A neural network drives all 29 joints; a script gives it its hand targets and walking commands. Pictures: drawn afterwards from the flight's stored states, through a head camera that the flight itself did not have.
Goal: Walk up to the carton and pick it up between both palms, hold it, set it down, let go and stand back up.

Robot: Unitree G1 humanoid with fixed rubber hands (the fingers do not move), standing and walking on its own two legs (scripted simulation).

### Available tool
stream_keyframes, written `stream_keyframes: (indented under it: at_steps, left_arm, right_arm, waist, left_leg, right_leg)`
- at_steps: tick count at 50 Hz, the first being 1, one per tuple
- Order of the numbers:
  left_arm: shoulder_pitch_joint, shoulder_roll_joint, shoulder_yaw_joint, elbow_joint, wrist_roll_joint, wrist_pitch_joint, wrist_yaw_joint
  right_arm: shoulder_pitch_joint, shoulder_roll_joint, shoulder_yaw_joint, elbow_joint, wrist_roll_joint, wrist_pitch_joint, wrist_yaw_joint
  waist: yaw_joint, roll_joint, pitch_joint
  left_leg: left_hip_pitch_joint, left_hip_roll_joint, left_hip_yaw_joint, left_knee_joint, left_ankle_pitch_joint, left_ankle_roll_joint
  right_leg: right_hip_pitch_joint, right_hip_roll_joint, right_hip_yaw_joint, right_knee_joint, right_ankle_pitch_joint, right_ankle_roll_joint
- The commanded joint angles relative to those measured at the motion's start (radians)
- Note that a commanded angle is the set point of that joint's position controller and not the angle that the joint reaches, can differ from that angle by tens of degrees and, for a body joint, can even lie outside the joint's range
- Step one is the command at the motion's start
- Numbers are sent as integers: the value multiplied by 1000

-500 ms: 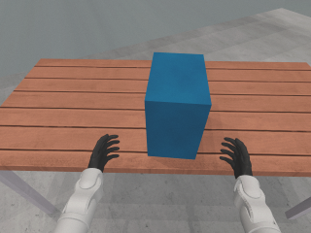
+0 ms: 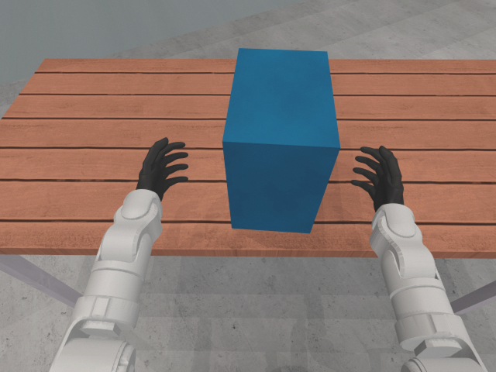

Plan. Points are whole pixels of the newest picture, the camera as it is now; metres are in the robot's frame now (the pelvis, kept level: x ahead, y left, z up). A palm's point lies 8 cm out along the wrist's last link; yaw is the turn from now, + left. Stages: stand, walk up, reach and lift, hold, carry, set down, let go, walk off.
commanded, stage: reach and lift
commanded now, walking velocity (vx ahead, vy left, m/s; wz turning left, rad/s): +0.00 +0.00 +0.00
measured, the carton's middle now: (276, 145) +0.52 -0.03 +0.02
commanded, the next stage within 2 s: none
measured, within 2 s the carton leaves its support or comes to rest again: neither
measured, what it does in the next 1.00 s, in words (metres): stands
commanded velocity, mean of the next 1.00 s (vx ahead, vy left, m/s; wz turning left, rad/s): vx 0.00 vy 0.00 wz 0.00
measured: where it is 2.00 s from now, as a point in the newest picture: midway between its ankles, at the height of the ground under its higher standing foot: outside the picture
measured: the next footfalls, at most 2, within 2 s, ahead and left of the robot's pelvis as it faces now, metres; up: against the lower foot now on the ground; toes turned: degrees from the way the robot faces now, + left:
none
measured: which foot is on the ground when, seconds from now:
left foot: down 0.00-1.00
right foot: down 0.00-1.00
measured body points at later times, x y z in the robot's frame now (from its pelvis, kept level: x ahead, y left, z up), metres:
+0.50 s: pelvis +0.01 +0.00 +0.00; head +0.06 +0.00 +0.45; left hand +0.45 +0.17 +0.13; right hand +0.43 -0.20 +0.12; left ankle -0.01 +0.11 -0.74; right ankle +0.02 -0.12 -0.74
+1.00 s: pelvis +0.00 -0.01 +0.00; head +0.05 +0.00 +0.44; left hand +0.50 +0.16 +0.17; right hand +0.47 -0.19 +0.17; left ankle -0.01 +0.11 -0.74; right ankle +0.02 -0.12 -0.74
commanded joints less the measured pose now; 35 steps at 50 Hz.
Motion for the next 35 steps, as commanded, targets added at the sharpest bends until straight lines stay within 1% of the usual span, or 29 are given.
stream_keyframes:
  at_steps: [1, 2, 3, 4, 5, 6, 7, 9, 11, 13, 15, 16, 17, 18, 19, 20, 22, 23, 24, 25, 26, 27, 29, 30, 31, 32, 33, 34, 35]
  left_arm:
    - [-507, 141, 73, -250, 27, -16, -18]
    - [-504, 126, 82, -243, 34, -11, -17]
    - [-493, 136, 87, -273, 33, -3, -18]
    - [-542, 148, 99, -273, 42, 5, -17]
    - [-454, 128, 98, -276, 54, 16, -17]
    - [-552, 167, 117, -302, 54, 26, -23]
    - [-590, 153, 119, -226, 54, 40, -30]
    - [-556, 137, 104, -204, 50, 47, -37]
    - [-655, 175, 117, -206, 53, 48, -30]
    - [-639, 165, 111, -200, 62, 47, -22]
    - [-757, 171, 104, -175, 46, 46, -17]
    - [-710, 175, 102, -177, 52, 47, -13]
    - [-685, 163, 103, -183, 63, 53, -13]
    - [-783, 184, 112, -210, 51, 57, -14]
    - [-765, 188, 117, -165, 60, 64, -13]
    - [-814, 207, 120, -171, 52, 64, -12]
    - [-837, 213, 112, -109, 43, 59, -12]
    - [-864, 220, 111, -101, 37, 51, -8]
    - [-851, 218, 103, -62, 36, 50, -4]
    - [-940, 236, 98, -26, 22, 42, -6]
    - [-912, 235, 104, -3, 30, 33, 3]
    - [-944, 248, 101, 38, 27, 29, 4]
    - [-1027, 244, 79, 58, 19, 17, 14]
    - [-1031, 236, 69, 62, 4, 3, 18]
    - [-1014, 225, 52, 119, -1, -4, 17]
    - [-1057, 232, 59, 91, 6, -14, 26]
    - [-1080, 244, 66, 124, 10, -10, 29]
    - [-1131, 266, 72, 145, -1, -12, 30]
    - [-1089, 246, 52, 159, 0, -16, 33]
  right_arm:
    - [-472, -165, -31, -248, 8, -35, -1]
    - [-464, -165, -27, -220, 19, -31, 0]
    - [-467, -171, -10, -251, 38, -31, 4]
    - [-510, -182, -36, -256, 39, -32, 1]
    - [-441, -186, -13, -227, 47, -30, -2]
    - [-525, -211, -23, -264, 44, -26, -10]
    - [-566, -195, -20, -219, 39, -12, -12]
    - [-555, -187, -11, -218, 53, -1, -7]
    - [-627, -212, -22, -183, 50, 13, -7]
    - [-617, -202, -3, -188, 68, 14, -3]
    - [-717, -224, -33, -156, 65, 19, 4]
    - [-678, -212, -14, -151, 79, 20, 3]
    - [-645, -234, -19, -124, 76, 22, 2]
    - [-729, -251, -45, -159, 81, 20, -1]
    - [-718, -236, -24, -121, 79, 26, -1]
    - [-774, -247, -31, -147, 92, 24, -1]
    - [-808, -251, -40, -104, 75, 29, -2]
    - [-843, -265, -36, -126, 64, 29, -3]
    - [-826, -244, -29, -80, 70, 41, -1]
    - [-912, -249, -44, -75, 61, 45, -2]
    - [-890, -254, -38, -70, 57, 46, 1]
    - [-920, -251, -35, -37, 67, 50, 1]
    - [-968, -278, -63, 24, 57, 46, 1]
    - [-984, -274, -63, 7, 65, 40, 6]
    - [-966, -259, -49, 51, 68, 37, 8]
    - [-1006, -275, -55, 36, 69, 29, 6]
    - [-1021, -268, -60, 63, 66, 36, 0]
    - [-1078, -278, -73, 54, 50, 38, -4]
    - [-1039, -255, -54, 94, 60, 43, -5]
  waist:
    - [-21, 24, -753]
    - [-24, 36, -725]
    - [-13, 26, -765]
    - [-18, 38, -799]
    - [-22, 25, -784]
    - [-23, 23, -779]
    - [-25, 22, -729]
    - [-25, 2, -728]
    - [-32, 11, -716]
    - [-27, 27, -750]
    - [-34, 39, -769]
    - [-30, 42, -802]
    - [-43, 50, -805]
    - [-50, 61, -853]
    - [-34, 54, -828]
    - [-30, 50, -836]
    - [-44, 26, -857]
    - [-40, 8, -905]
    - [-35, 1, -881]
    - [-48, -5, -879]
    - [-39, -11, -892]
    - [-34, -10, -906]
    - [-56, 51, -941]
    - [-58, 28, -985]
    - [-52, 42, -966]
    - [-46, 68, -1021]
    - [-47, 65, -1015]
    - [-48, 29, -1013]
    - [-55, 35, -1006]
  left_leg:
    - [177, -15, 9, -15, 444, -33]
    - [181, -7, -2, -17, 461, -37]
    - [216, -12, 3, -14, 501, -39]
    - [217, -10, 0, -8, 509, -44]
    - [240, -12, 1, -2, 570, -50]
    - [220, -20, 7, -6, 546, -50]
    - [169, -23, 11, -14, 480, -39]
    - [162, -20, 5, -36, 476, -27]
    - [141, -24, 12, -40, 430, -28]
    - [172, -21, 7, -23, 489, -31]
    - [180, -16, 6, -22, 458, -43]
    - [218, -18, 4, -2, 508, -43]
    - [261, -14, -1, 7, 577, -55]
    - [249, -20, 6, 15, 555, -57]
    - [228, -25, 4, 16, 555, -53]
    - [193, -28, 14, 10, 531, -44]
    - [155, -27, 9, -1, 486, -40]
    - [155, -25, 7, -5, 455, -35]
    - [157, -25, 8, -11, 461, -27]
    - [117, -28, 7, -11, 395, -21]
    - [124, -28, 6, -11, 423, -21]
    - [120, -29, 10, -14, 409, -20]
    - [152, -22, -6, 13, 468, -42]
    - [181, -18, -5, 25, 484, -45]
    - [198, -14, -14, 36, 500, -48]
    - [218, -18, -9, 47, 518, -57]
    - [205, -21, -11, 51, 506, -57]
    - [158, -22, -4, 39, 452, -52]
    - [164, -24, 0, 32, 476, -53]
  right_leg:
    - [342, 16, 4, 34, 448, 11]
    - [349, 20, 4, 35, 453, 6]
    - [368, 20, 6, 35, 500, 10]
    - [370, 17, 0, 40, 515, 9]
    - [393, 30, -3, 42, 574, 7]
    - [392, 26, -5, 38, 567, 16]
    - [389, 15, 2, 37, 560, 21]
    - [419, 19, 1, 47, 574, 23]
    - [418, 16, 2, 42, 542, 24]
    - [403, 23, 1, 47, 577, 24]
    - [347, 21, -10, 41, 537, 20]
    - [359, 28, -13, 48, 576, 23]
    - [359, 33, -13, 45, 617, 18]
    - [342, 28, -13, 46, 625, 24]
    - [366, 30, -12, 51, 628, 24]
    - [376, 24, -11, 61, 640, 27]
    - [382, 19, -16, 70, 653, 36]
    - [398, 21, -13, 70, 631, 36]
    - [380, 26, -13, 70, 617, 38]
    - [353, 20, -12, 68, 574, 41]
    - [369, 19, -13, 73, 596, 39]
    - [380, 20, -9, 70, 586, 38]
    - [326, 21, -11, 77, 609, 28]
    - [305, 23, -22, 72, 610, 30]
    - [271, 29, -24, 68, 592, 23]
    - [267, 31, -31, 73, 598, 21]
    - [279, 28, -25, 70, 607, 28]
    - [294, 24, -27, 71, 588, 27]
    - [312, 30, -26, 79, 632, 32]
